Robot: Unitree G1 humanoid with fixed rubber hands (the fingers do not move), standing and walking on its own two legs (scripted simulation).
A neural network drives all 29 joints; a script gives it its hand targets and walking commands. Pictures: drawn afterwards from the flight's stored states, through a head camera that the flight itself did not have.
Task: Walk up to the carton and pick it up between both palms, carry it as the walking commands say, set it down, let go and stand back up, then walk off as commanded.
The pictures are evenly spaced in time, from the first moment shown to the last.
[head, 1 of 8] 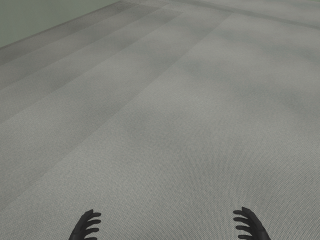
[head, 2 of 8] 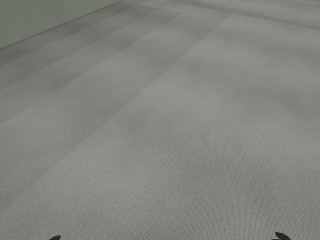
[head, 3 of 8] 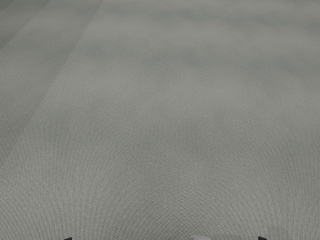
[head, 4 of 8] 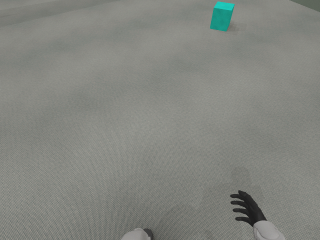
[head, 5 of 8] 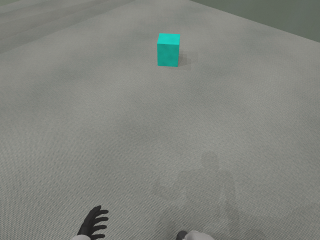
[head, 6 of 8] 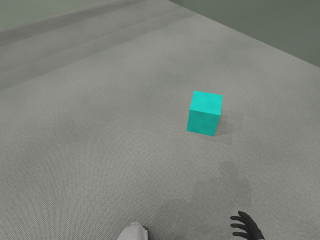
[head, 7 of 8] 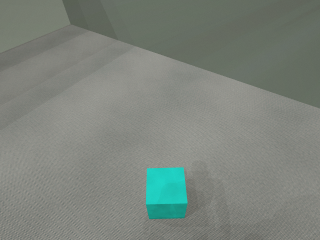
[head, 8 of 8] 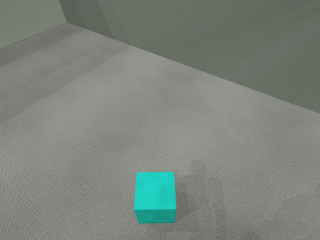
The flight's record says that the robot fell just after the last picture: no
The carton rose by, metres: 0.00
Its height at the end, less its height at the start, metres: +0.00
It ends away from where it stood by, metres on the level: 0.00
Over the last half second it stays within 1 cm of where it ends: yes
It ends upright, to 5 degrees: yes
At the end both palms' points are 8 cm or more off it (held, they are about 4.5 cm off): yes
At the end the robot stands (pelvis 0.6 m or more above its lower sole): yes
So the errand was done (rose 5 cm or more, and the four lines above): no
